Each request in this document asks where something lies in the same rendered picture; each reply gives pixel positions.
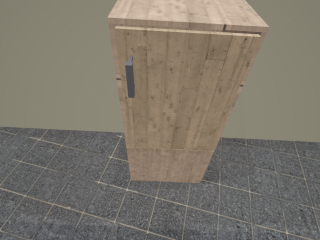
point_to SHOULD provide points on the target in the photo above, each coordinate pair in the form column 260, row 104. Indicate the cupboard door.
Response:
column 185, row 84

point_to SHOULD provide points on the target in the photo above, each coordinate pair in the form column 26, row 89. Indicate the handle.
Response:
column 130, row 77

